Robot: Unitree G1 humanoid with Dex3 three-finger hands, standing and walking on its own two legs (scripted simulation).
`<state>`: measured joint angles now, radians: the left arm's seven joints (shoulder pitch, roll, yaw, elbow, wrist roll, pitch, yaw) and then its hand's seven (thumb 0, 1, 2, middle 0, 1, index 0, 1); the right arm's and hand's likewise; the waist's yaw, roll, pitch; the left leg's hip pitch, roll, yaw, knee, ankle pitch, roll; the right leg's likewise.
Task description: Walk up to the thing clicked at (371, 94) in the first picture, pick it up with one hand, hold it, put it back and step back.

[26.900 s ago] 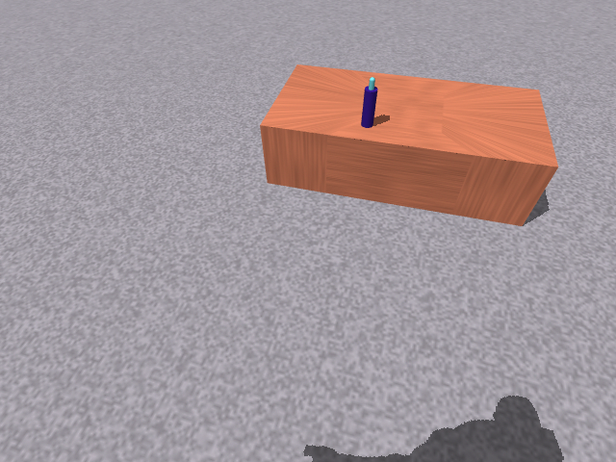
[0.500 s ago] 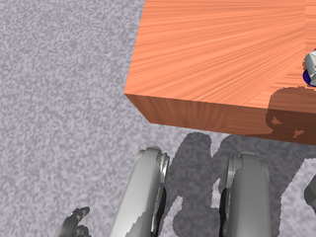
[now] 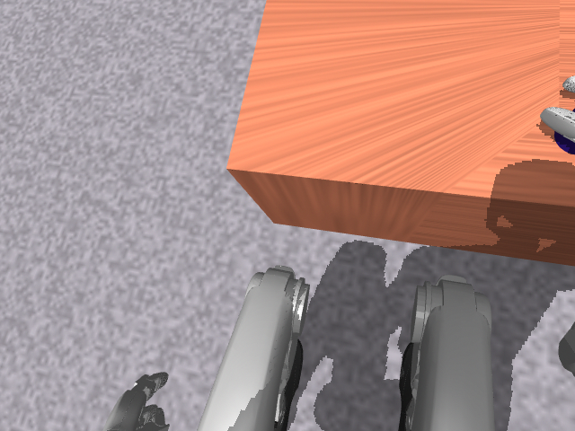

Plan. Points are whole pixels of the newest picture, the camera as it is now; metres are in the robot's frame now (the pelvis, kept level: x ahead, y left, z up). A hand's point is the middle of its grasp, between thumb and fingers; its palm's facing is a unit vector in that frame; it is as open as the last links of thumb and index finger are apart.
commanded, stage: open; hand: right
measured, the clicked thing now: out of the picture +0.50 -0.30 +0.04
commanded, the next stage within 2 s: withdraw in 0.08 s
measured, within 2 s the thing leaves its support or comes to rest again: neither
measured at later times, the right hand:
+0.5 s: hand out of the picture +0.50 -0.33 +0.05, palm faces +0.34 +0.94 -0.03, open 13.8 cm
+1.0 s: hand out of the picture +0.46 -0.43 +0.18, palm faces +0.49 +0.79 -0.37, open 16.8 cm
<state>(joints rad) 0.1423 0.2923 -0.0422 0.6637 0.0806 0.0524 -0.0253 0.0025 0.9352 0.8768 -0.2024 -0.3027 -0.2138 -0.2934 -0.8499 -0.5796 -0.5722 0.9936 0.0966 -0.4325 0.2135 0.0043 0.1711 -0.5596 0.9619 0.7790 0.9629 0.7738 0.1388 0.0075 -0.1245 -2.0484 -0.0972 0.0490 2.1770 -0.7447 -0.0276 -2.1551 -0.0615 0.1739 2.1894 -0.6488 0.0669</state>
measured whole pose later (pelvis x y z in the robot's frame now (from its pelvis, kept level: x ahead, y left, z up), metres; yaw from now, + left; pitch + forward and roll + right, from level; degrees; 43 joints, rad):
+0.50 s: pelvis +0.00 +0.00 +0.02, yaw +0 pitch +34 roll +6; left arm 0.14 0.27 -0.04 0.66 0.05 0.08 -0.01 0.00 0.91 0.89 -0.20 -0.29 -0.20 -0.30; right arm -0.85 -0.65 -0.62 0.94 0.08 -0.35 0.21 0.00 0.23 -0.31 0.40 0.35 0.39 0.35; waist 0.14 0.00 -0.12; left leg -1.99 -0.10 0.04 2.12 -0.73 -0.03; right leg -2.10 -0.07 0.17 2.14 -0.64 0.06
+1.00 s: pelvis +0.02 -0.02 +0.17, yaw -2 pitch +31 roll +7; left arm 0.20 0.25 -0.05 0.60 -0.01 0.15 -0.03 0.00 0.90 0.90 -0.21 -0.30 -0.21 -0.30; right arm -0.78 -0.79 -0.56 1.05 -0.13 -0.10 0.01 -0.01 0.42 -0.12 0.07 0.08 0.08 0.07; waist 0.13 -0.01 -0.14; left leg -1.49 -0.08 0.04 1.58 -0.63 -0.03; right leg -1.61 -0.08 0.12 1.64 -0.57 0.03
